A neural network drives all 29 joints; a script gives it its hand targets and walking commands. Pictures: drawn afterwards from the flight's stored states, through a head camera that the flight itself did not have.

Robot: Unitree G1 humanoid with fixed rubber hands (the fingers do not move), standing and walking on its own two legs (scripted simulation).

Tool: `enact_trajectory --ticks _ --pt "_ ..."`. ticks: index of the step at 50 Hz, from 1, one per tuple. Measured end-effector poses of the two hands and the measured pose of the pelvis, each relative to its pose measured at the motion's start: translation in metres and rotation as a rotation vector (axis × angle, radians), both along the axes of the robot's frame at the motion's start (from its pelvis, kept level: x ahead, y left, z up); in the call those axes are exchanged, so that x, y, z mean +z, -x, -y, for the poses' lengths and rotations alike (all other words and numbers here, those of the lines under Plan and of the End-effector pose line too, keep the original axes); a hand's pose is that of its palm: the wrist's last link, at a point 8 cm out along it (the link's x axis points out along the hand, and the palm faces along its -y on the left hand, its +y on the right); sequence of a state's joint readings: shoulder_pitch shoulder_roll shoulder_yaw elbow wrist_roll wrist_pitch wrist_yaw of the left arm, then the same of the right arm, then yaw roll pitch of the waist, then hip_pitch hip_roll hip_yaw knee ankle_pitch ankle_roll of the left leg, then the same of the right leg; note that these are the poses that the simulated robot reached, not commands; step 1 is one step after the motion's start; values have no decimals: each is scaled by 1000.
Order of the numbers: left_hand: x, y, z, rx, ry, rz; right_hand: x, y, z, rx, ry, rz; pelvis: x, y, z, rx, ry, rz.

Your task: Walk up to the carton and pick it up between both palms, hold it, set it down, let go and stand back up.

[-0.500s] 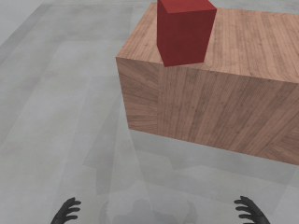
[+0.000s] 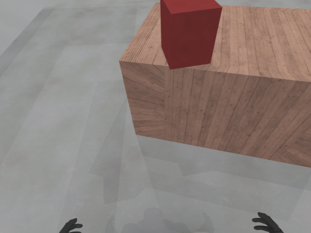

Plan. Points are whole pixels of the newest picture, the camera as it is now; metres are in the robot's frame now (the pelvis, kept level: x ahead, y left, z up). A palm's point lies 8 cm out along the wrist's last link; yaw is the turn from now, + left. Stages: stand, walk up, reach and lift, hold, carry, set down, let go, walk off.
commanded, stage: stand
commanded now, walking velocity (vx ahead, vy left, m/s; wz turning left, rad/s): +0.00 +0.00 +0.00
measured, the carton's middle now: (186, 30) +0.93 -0.12 +0.05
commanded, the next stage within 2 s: walk up in 1.46 s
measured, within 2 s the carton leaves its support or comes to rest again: neither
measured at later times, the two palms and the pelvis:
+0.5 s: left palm out of the picture +0.08 +0.28 -0.09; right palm out of the picture +0.06 -0.30 -0.10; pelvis -0.01 +0.00 +0.02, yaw +0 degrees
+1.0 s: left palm out of the picture +0.07 +0.29 -0.08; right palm out of the picture +0.07 -0.29 -0.09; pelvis -0.01 +0.00 +0.03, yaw +0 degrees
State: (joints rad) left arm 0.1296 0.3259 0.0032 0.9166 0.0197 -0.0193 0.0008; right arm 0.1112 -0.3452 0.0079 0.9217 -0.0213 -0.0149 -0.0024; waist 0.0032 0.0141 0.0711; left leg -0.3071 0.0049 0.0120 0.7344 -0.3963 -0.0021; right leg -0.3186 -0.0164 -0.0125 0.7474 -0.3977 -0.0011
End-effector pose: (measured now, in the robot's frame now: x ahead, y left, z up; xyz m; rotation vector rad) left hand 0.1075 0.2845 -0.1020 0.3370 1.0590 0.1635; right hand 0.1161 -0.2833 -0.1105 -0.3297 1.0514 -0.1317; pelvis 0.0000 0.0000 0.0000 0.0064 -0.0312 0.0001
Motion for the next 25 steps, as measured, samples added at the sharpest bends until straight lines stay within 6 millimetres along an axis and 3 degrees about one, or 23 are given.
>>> enact_trajectory --ticks 8,25 --pt "5 2 0 9 3 -4 4 18 7 -22 8 -37 6 4 1 -3 -1 8" --pt "12 32 -1 24 2 -101 13 53 16 -76 2 -132 24 11 4 -2 -1 14"
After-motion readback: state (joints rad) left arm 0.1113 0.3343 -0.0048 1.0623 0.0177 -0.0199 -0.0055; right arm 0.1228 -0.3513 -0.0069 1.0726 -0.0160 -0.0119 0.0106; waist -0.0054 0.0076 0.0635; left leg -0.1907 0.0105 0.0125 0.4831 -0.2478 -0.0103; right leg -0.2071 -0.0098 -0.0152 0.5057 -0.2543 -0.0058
